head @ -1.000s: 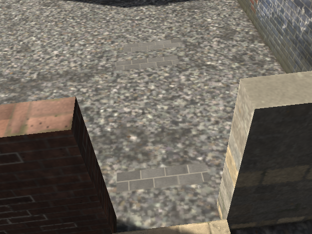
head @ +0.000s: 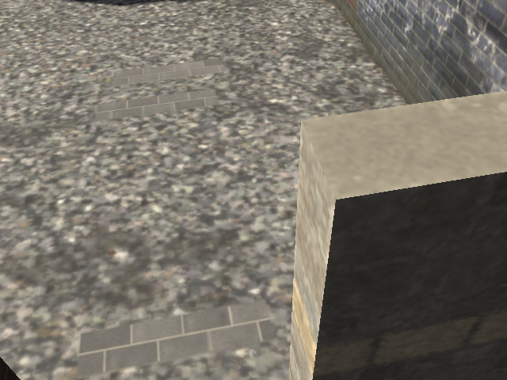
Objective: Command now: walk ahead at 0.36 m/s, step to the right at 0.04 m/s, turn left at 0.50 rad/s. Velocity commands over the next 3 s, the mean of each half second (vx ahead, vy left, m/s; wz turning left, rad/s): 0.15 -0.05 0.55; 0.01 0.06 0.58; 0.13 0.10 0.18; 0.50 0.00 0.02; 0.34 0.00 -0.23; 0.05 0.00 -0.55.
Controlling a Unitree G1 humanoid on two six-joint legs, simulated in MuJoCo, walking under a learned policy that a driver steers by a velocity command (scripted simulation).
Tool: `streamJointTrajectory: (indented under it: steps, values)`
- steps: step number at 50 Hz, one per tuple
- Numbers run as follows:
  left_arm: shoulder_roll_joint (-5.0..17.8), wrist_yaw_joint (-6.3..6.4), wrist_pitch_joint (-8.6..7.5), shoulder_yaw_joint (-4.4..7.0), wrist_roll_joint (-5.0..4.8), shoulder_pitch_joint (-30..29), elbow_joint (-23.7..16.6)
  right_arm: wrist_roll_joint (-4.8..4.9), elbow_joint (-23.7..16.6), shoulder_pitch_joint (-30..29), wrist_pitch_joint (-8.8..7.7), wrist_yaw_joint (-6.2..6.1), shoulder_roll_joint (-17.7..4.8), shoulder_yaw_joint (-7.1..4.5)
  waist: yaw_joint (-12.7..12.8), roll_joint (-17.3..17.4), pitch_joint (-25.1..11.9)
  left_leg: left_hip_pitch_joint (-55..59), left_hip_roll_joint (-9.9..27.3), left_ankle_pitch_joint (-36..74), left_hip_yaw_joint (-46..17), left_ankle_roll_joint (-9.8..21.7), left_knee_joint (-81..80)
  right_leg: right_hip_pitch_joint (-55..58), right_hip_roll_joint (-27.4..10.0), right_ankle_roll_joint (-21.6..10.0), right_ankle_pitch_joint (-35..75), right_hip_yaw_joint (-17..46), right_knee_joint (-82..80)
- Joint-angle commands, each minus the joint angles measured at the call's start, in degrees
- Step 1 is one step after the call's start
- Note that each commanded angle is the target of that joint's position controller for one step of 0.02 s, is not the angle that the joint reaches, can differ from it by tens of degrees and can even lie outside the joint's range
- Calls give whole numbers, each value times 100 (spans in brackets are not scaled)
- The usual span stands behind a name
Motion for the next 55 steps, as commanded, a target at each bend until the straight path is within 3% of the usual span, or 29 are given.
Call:
streamJointTrajectory:
  steps: [1,6,9,11,13,15,16,17,18,19,20,21,22,24,27,28,30,31,32,33,34,35,36,37,39,42,49,54,55]
  values:
    - [718,248,-13,121,-29,-177,-353,-134,-418,-222,-148,168,45,18,-135,-933,763,816,149,1737,177,-155,-1600,-484,-1129,-760,1861,467,-1380]
    - [642,268,-91,148,-48,13,-506,-20,-825,-1027,86,219,-45,-72,433,-502,1111,864,336,2130,255,-151,-2940,-276,-1193,-524,451,196,-28]
    - [639,330,-21,221,38,312,-678,122,-872,-1492,132,467,-135,-80,733,-634,921,515,504,2034,181,-169,-2954,151,-1487,-429,-105,506,1156]
    - [539,388,293,251,-108,-487,-868,45,-599,-416,-49,495,-136,-129,-112,-531,443,2748,260,2062,688,-267,-3704,-1162,-657,-236,-143,-190,3144]
    - [1190,190,352,344,60,-1460,-949,-100,144,1831,-40,374,-1038,-468,-1672,-243,-397,6002,-207,3246,1647,-115,-3544,-2734,-272,-54,-24,-413,5976]
    - [971,268,250,411,50,-2208,-1408,-300,484,2735,-45,240,-1613,-488,-2075,1702,202,6645,853,5469,49,286,-4049,-4856,749,584,-3584,144,10305]
    - [509,187,122,222,52,-1286,-1922,-291,-88,1807,-12,138,-1937,-300,-852,2512,-858,7372,1945,6422,-1450,1590,-3088,-6124,933,544,-2512,1503,9994]
    - [756,96,96,194,75,-1145,-1976,-247,-421,1111,45,57,-1714,-179,-679,1909,-1716,7651,2667,6577,-2053,2377,-2698,-6596,681,668,-1967,1770,10173]
    - [1005,45,88,254,141,-1162,-1842,-161,-582,780,95,30,-1381,-61,-686,949,-1899,6956,2748,5202,-1934,2267,-2526,-6350,353,436,-1112,2262,9633]
    - [955,99,201,246,162,-1265,-1880,-245,-628,94,179,-8,-1486,-1,-56,134,-2047,5963,2974,4741,-2363,2524,-2746,-5761,294,526,-911,2263,9544]
    - [1017,90,320,299,-108,-1573,-1976,-392,-662,17,175,-30,-1716,-45,68,375,-1987,4845,3017,2254,-3230,2492,-3057,-5749,461,480,-313,2582,8317]
    - [1350,164,526,391,-141,-2142,-2170,-343,-871,-311,80,-86,-1295,178,49,-120,-1361,3818,2666,2407,-2834,2267,-3077,-5267,557,583,-21,2488,8238]
    - [1320,238,743,424,-123,-2335,-2247,-291,-810,-227,93,-213,-1003,331,102,-155,-522,2676,1847,1427,-1907,1866,-2736,-5056,823,636,627,2004,7400]
    - [918,157,786,298,125,-2387,-2703,72,-771,-280,156,-482,-924,409,413,276,-219,1981,933,581,-1398,1493,-2748,-4055,739,623,1365,1523,5705]
    - [850,-222,648,307,43,-1798,-2433,-41,-984,-337,213,-525,-844,307,601,190,-764,1206,32,-805,-720,1351,-2305,-1563,1060,693,2723,687,3977]
    - [1310,-348,494,567,-25,-1679,-2208,-156,-1053,115,74,-468,-896,242,198,446,-1005,1826,554,-1085,-1803,1699,-1783,-1826,915,671,3446,1400,5398]
    - [1622,-435,478,706,-128,-2577,-2758,-31,-1099,765,-74,-470,-773,232,-291,348,-294,3640,816,-803,-2709,2002,-1204,-4332,749,575,1856,2089,4953]
    - [1111,-415,438,511,-20,-2986,-3220,-8,-1391,140,-22,-434,-720,275,111,92,-125,3139,662,194,-2541,1957,-1433,-3663,735,514,789,1602,3866]
    - [780,-400,383,349,123,-2570,-3254,-56,-1558,-471,68,-560,-572,338,433,580,-326,2807,352,1071,-2324,1647,-1786,-2324,640,465,231,1256,2919]
    - [986,-388,346,399,115,-1552,-3047,-130,-1710,-1082,125,-654,-753,282,989,1064,-690,2017,1,1315,-2065,1404,-1465,-555,746,463,384,831,2494]
    - [1385,-425,247,536,127,-231,-2728,-55,-1826,-1433,118,-693,-662,247,1647,429,-847,1251,-679,784,-1646,994,198,1087,826,323,1137,1065,1051]
    - [2268,-427,171,762,15,-608,-2647,-18,-2155,-497,-28,-610,-20,275,354,-2160,-153,-58,-1722,-4445,-1566,463,1525,513,-494,-427,3257,4632,-611]
    - [2024,-362,15,734,-183,-1280,-2796,93,-2246,-955,-285,-408,-230,312,129,-1835,1018,-1996,-990,-4610,-959,226,1172,-107,-1291,-848,1986,6313,-1574]
    - [1639,-292,-60,647,-72,-1401,-3016,147,-2038,-1325,-334,-403,-482,234,323,-1287,1209,-2280,-793,-4397,-1250,77,1370,180,-1431,-1093,2705,5931,-1020]
    - [1738,-69,78,651,17,-1959,-3102,-181,-2126,-1398,-192,-429,-460,170,42,256,702,-1726,-673,-3204,-858,35,1777,-280,-1367,-1150,1464,4974,-814]
    - [1464,300,130,451,42,-2035,-3025,-339,-1933,-565,-82,-83,-431,161,-400,-134,39,-1099,-694,-855,-131,-120,1982,-1145,-810,-1064,-844,3254,142]
    - [1587,420,253,476,-62,-1090,-2544,-450,-2082,-416,-123,140,-249,249,-248,-497,163,-332,-598,623,388,-8,-7,-1061,-548,-703,-314,1900,262]
    - [1711,485,371,618,-280,-922,-2533,-161,-1993,-658,-362,353,-301,213,124,-909,51,895,-335,1231,669,194,-3228,-537,-658,-654,-278,1645,883]
    - [1778,482,272,650,-283,-1193,-2555,-117,-1753,-113,-419,420,-404,138,-146,-1050,-47,1446,-74,1504,418,353,-3253,-725,-820,-688,-255,1837,1081]
Next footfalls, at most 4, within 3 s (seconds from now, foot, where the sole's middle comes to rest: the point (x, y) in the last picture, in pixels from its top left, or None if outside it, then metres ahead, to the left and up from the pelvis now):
0.28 left None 0.20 0.16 -0.98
0.68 right None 0.33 -0.07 -0.98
1.22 left None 0.37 0.26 -1.19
1.60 right None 0.45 0.05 -1.19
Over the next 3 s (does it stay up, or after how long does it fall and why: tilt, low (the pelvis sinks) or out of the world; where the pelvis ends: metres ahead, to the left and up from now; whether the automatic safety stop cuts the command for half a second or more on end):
stays up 0.91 0.59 -0.64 its command is cut before an obstacle from the start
